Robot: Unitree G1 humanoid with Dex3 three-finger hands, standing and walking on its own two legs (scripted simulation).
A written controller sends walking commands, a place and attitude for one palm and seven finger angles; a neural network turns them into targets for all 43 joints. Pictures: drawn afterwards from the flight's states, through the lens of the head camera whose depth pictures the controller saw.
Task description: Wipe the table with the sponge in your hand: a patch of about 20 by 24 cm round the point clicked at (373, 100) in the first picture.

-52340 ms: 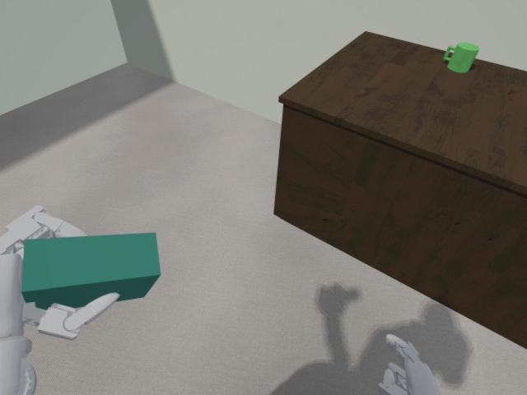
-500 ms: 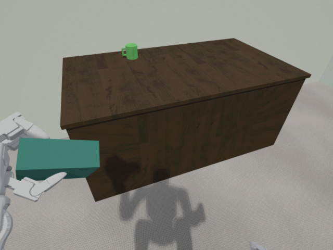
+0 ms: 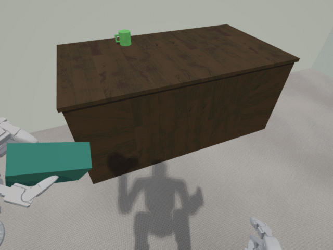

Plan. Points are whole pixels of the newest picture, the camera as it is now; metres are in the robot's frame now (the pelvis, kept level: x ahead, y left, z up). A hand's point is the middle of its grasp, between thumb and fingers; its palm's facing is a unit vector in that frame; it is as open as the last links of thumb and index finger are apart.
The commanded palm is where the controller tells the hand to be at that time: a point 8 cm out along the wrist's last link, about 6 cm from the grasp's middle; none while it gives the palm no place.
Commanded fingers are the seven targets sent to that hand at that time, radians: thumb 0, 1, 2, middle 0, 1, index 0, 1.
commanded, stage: stop stepping back and stand still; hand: left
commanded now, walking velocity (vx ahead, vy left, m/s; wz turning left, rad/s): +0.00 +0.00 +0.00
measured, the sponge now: (61, 163) +0.24 +0.21 +0.17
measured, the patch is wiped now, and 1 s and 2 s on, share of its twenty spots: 0.95 0.95 0.95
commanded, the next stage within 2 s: stand and wait in 0.34 s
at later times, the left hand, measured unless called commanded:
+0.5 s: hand (24, 185) +0.18 +0.25 +0.18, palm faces +0.48 -0.81 -0.35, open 9.6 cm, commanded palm +0.13 +0.28 +0.19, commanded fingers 0.00 0.10 1.30 -1.20 -1.60 -1.20 -1.60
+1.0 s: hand (24, 177) +0.21 +0.27 +0.16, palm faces +0.42 -0.85 -0.32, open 9.6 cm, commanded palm +0.16 +0.31 +0.19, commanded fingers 0.00 0.10 1.30 -1.20 -1.60 -1.20 -1.60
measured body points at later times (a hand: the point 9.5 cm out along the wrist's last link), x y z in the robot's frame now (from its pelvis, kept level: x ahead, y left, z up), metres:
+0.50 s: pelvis -0.01 -0.01 +0.01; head -0.04 -0.01 +0.46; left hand +0.15 +0.29 +0.19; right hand +0.17 -0.24 -0.06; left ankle +0.00 +0.12 -0.72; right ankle +0.05 -0.11 -0.72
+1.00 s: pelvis +0.00 +0.02 +0.02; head +0.00 +0.04 +0.47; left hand +0.18 +0.31 +0.18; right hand +0.19 -0.20 -0.05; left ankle +0.00 +0.12 -0.72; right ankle +0.05 -0.11 -0.72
